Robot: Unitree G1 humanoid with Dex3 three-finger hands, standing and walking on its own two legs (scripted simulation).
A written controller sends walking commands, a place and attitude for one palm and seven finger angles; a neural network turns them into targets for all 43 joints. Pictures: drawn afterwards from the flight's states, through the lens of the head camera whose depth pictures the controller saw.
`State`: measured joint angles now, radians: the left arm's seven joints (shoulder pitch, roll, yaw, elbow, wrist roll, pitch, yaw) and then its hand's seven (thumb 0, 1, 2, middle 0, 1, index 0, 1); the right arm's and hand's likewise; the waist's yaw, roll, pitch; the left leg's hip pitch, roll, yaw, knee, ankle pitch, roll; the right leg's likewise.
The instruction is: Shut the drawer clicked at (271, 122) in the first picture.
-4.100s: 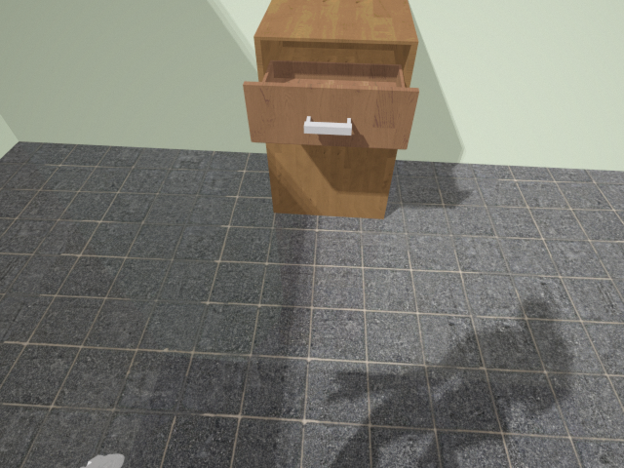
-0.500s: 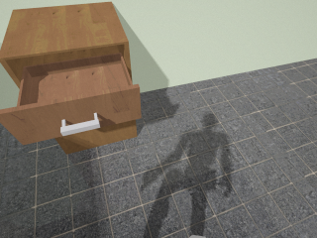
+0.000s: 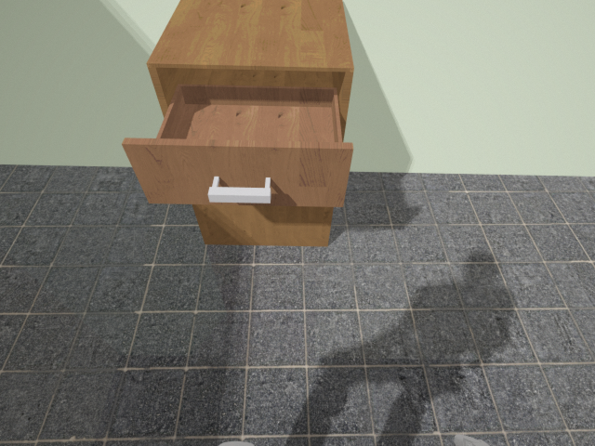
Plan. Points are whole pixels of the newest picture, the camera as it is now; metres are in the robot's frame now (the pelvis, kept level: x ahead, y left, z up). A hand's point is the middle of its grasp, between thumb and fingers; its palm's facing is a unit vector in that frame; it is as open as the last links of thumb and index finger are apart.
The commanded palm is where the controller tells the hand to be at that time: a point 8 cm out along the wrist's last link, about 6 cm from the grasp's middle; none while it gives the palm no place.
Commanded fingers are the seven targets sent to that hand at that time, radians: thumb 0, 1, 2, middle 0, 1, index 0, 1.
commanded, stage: take the last steps up to it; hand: left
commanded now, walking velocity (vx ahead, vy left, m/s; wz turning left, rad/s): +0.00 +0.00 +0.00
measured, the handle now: (241, 188) +0.60 +0.19 -0.09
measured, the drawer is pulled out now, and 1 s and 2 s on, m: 0.29 0.29 0.29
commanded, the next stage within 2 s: come to a stop and stand still in 1.20 s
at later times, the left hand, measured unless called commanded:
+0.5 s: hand out of the picture +0.08 +0.22 -0.17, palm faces +0.04 -0.99 -0.16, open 7.4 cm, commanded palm none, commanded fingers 0.00 0.90 0.90 -0.20 -0.30 -0.20 -0.30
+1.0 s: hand (213, 420) +0.17 +0.15 -0.17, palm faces +0.13 -0.97 -0.20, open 7.2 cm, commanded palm none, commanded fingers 0.00 0.90 0.90 -0.20 -0.30 -0.20 -0.30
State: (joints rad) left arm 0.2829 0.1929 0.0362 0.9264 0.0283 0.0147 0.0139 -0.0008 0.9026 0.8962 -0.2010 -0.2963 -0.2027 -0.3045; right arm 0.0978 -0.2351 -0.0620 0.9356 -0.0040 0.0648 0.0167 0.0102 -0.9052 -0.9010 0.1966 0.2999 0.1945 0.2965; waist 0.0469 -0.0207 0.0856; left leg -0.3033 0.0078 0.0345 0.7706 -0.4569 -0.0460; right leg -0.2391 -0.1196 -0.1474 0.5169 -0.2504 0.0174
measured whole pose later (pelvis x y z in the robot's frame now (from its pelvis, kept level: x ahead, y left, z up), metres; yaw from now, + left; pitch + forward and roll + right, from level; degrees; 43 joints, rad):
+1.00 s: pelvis +0.18 -0.03 +0.01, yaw +3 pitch -1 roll -2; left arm 0.32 0.17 0.05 1.08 0.02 -0.06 0.01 -0.02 0.94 0.90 -0.20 -0.30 -0.20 -0.30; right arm 0.20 -0.17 -0.07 1.02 -0.02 -0.02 0.01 0.01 -0.91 -0.90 0.19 0.30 0.19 0.30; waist 0.01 0.02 0.02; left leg -0.47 0.10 0.09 0.79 -0.27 -0.02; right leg -0.10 0.01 -0.15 0.35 -0.23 -0.03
